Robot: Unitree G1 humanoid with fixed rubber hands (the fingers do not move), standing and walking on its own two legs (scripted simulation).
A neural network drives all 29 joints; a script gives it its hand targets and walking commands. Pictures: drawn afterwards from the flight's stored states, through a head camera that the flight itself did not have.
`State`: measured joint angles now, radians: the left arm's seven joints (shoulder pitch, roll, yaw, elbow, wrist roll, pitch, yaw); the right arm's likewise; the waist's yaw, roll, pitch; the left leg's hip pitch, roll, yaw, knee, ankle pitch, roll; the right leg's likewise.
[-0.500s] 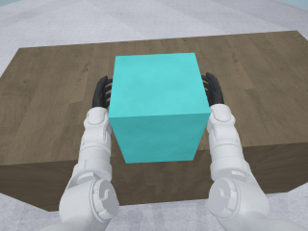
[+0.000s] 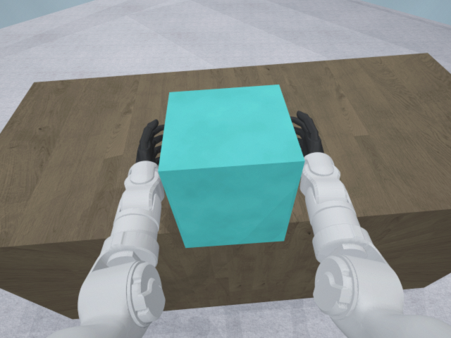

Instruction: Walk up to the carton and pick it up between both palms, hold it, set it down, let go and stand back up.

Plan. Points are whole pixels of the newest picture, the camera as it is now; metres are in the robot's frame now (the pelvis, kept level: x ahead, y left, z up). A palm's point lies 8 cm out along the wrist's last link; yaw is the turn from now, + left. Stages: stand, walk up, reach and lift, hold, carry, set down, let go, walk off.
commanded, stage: reach and lift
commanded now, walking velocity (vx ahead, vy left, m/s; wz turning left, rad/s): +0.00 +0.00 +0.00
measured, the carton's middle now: (229, 170) +0.43 -0.01 +0.05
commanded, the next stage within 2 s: none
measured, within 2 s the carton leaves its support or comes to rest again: leaves its support in 0.02 s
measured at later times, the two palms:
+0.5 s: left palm (134, 139) +0.42 +0.14 +0.17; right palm (320, 128) +0.40 -0.16 +0.17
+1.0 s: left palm (117, 167) +0.36 +0.16 +0.17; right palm (319, 152) +0.35 -0.14 +0.17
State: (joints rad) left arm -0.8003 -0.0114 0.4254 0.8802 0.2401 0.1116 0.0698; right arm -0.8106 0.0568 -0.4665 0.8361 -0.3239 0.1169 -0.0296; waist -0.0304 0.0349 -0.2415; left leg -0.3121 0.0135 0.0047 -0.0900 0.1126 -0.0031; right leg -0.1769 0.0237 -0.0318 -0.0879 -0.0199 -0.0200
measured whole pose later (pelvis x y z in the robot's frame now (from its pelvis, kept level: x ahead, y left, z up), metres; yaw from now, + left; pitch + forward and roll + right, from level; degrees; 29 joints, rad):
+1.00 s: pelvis -0.04 +0.01 +0.00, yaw -2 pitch +2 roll -1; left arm -0.74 -0.01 0.40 0.52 0.26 0.49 0.02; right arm -0.83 0.00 -0.19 0.72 -0.06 0.37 -0.13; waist -0.04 0.01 -0.10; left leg -0.08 0.02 0.03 -0.09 0.13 0.01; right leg 0.02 0.02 -0.01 -0.03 -0.02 -0.01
